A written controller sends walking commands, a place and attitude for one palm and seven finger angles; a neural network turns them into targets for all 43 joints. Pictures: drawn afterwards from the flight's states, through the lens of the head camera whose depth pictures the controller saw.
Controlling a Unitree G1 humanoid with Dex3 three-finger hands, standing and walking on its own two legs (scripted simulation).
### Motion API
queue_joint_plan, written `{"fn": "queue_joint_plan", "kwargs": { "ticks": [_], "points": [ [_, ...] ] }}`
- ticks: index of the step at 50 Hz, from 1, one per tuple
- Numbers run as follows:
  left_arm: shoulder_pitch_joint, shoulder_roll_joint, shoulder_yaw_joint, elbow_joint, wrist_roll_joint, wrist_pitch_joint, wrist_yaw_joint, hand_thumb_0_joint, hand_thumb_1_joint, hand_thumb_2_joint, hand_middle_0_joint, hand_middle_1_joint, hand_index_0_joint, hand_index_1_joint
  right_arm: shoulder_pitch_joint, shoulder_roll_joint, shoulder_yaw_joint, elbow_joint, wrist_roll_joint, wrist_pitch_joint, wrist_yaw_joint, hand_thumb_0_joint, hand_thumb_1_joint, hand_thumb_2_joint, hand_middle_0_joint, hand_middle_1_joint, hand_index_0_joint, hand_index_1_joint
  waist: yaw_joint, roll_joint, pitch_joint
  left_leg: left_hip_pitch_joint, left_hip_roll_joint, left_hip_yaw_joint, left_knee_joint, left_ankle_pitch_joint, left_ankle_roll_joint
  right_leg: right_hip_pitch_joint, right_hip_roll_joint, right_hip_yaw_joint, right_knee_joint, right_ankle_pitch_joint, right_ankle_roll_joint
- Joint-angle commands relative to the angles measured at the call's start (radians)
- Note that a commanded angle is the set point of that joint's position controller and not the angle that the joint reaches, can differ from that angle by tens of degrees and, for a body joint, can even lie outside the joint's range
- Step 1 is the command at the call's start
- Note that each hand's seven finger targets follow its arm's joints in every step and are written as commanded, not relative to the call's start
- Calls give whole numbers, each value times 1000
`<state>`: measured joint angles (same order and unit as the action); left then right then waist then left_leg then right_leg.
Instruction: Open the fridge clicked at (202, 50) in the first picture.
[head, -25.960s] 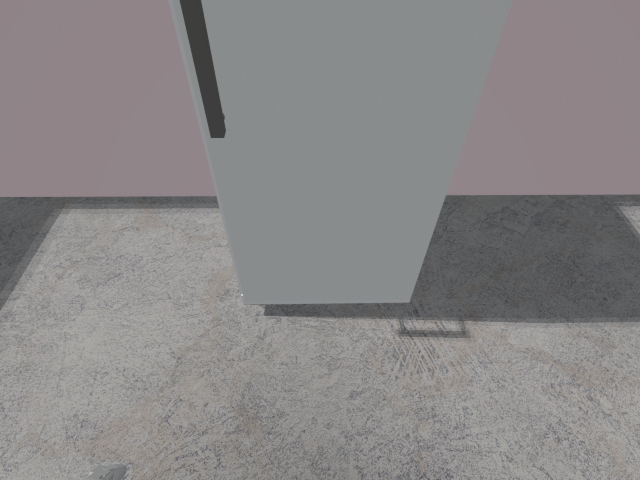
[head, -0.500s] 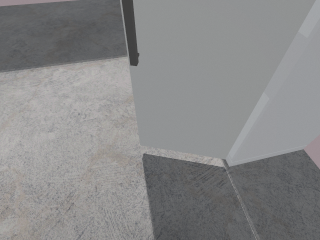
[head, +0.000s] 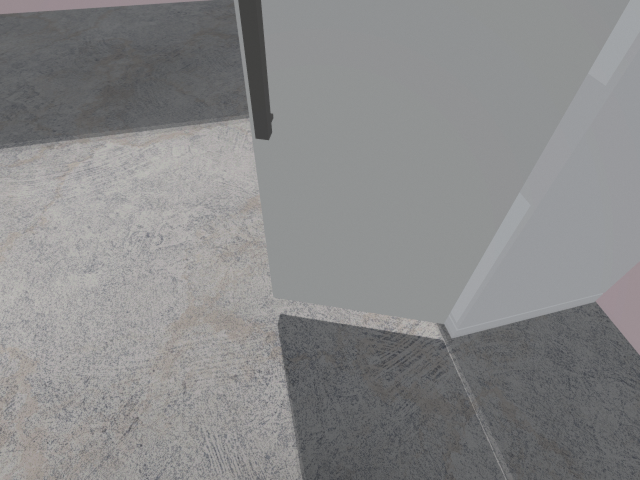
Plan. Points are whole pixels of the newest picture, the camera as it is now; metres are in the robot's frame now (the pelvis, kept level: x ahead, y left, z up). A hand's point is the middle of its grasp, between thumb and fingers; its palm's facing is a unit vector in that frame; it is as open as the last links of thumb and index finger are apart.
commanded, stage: look to check the result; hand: left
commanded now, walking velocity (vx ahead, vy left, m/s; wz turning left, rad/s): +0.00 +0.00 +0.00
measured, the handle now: (257, 33) +0.72 +0.14 +0.20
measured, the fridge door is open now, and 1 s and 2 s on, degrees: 66 66 66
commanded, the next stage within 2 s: stand and wait in 0.46 s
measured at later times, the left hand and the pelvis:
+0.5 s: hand out of the picture +0.00 +0.17 -0.18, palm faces -0.01 -0.98 -0.18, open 7.3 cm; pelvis +0.00 +0.00 +0.00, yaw +0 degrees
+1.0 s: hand out of the picture +0.01 +0.17 -0.18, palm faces -0.02 -0.98 -0.19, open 7.3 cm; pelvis +0.01 -0.01 +0.00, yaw +0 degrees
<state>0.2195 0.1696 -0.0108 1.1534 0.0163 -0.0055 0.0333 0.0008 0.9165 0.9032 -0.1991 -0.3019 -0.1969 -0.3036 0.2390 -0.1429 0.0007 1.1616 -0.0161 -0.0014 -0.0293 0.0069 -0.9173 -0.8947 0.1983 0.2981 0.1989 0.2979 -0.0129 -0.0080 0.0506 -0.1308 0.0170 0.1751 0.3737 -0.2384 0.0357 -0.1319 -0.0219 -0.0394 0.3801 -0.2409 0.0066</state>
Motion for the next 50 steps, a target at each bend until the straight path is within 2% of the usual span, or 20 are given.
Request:
{"fn": "queue_joint_plan", "kwargs": {
  "ticks": [1,6,7,10,12,14,21,22,26,27,31,32,35,37,45,47,50],
  "points": [
    [59,86,16,-18,0,-13,10,0,900,900,-200,-300,-200,-300,67,-100,-20,-23,-2,-7,-9,0,-900,-900,200,300,200,300,1,8,-6,43,129,-127,-68,227,4,-52,-91,71,-55,204,-35],
    [71,76,16,-13,1,-13,11,0,900,900,-200,-300,-200,-300,71,-96,-20,-21,-3,-8,-11,0,-900,-900,200,300,200,300,0,13,-8,50,129,-125,-66,233,5,-52,-89,74,-53,213,-36],
    [79,80,16,-13,1,-14,12,0,900,900,-200,-300,-200,-300,77,-101,-21,-23,-1,-9,-11,0,-900,-900,200,300,200,300,0,7,-27,61,130,-127,-58,251,6,-46,-89,72,-51,223,-36],
    [81,73,16,-9,1,-13,12,0,900,900,-200,-300,-200,-300,77,-91,-21,-18,-2,-9,-12,0,-900,-900,200,300,200,300,0,17,-12,58,130,-122,-62,247,6,-51,-90,72,-51,218,-36],
    [82,74,14,-8,2,-14,12,0,900,900,-200,-300,-200,-300,79,-94,-21,-21,0,-7,-12,0,-900,-900,200,300,200,300,0,-10,-6,51,130,-127,-64,225,5,-55,-86,75,-56,207,-36],
    [81,70,14,-6,1,-13,12,0,900,900,-200,-300,-200,-300,77,-91,-20,-18,-2,-8,-13,0,-900,-900,200,300,200,300,0,10,3,50,128,-126,-66,227,6,-57,-90,74,-55,207,-36],
    [82,70,13,-4,1,-14,12,0,900,900,-200,-300,-200,-300,76,-88,-20,-15,-2,-6,-11,0,-900,-900,200,300,200,300,0,10,14,39,126,-126,-72,196,4,-57,-91,77,-65,190,-36],
    [86,72,13,-5,1,-15,12,0,900,900,-200,-300,-200,-300,79,-90,-21,-19,1,-6,-11,0,-900,-900,200,300,200,300,0,-7,-2,45,126,-129,-68,196,5,-52,-90,78,-66,193,-36],
    [81,69,13,-8,1,-15,12,0,900,900,-200,-300,-200,-300,81,-89,-20,-16,-2,-8,-12,0,-900,-900,200,300,200,300,-1,13,-2,43,126,-126,-66,221,4,-45,-91,78,-61,219,-36],
    [87,73,15,-8,1,-17,13,0,900,900,-200,-300,-200,-300,83,-91,-22,-18,-1,-8,-12,0,-900,-900,200,300,200,300,0,0,-22,57,127,-126,-59,239,4,-39,-92,76,-57,239,-37],
    [78,70,13,-6,1,-14,12,0,900,900,-200,-300,-200,-300,78,-87,-20,-14,-2,-7,-12,0,-900,-900,200,300,200,300,-1,13,13,39,127,-127,-72,210,3,-54,-91,76,-65,199,-36],
    [84,75,14,-8,1,-15,12,0,900,900,-200,-300,-200,-300,81,-91,-21,-19,0,-6,-12,0,-900,-900,200,300,200,300,1,0,-5,48,127,-130,-64,216,4,-47,-91,77,-65,208,-36],
    [76,73,15,-8,0,-14,11,0,900,900,-200,-300,-200,-300,77,-87,-20,-17,-1,-7,-12,0,-900,-900,200,300,200,300,-1,14,5,43,129,-126,-69,216,2,-51,-92,75,-63,209,-35],
    [82,76,16,-10,1,-16,12,0,900,900,-200,-300,-200,-300,82,-92,-21,-18,0,-9,-13,0,-900,-900,200,300,200,300,0,-2,-22,57,129,-128,-60,249,4,-36,-93,75,-57,245,-37],
    [71,74,13,-9,0,-15,12,0,900,900,-200,-300,-200,-300,72,-92,-21,-15,-2,-5,-12,0,-900,-900,200,300,200,300,-2,6,10,49,128,-126,-71,214,0,-51,-92,80,-68,221,-35],
    [81,80,15,-11,1,-18,13,0,900,900,-200,-300,-200,-300,79,-94,-22,-18,0,-8,-12,0,-900,-900,200,300,200,300,-2,9,-32,70,130,-123,-60,246,1,-32,-94,81,-63,254,-37],
    [75,78,14,-8,0,-18,12,0,900,900,-200,-300,-200,-300,75,-91,-21,-14,-1,-7,-13,0,-900,-900,200,300,200,300,-3,1,-14,64,131,-123,-67,244,0,-37,-94,81,-64,255,-37]
  ]
}}
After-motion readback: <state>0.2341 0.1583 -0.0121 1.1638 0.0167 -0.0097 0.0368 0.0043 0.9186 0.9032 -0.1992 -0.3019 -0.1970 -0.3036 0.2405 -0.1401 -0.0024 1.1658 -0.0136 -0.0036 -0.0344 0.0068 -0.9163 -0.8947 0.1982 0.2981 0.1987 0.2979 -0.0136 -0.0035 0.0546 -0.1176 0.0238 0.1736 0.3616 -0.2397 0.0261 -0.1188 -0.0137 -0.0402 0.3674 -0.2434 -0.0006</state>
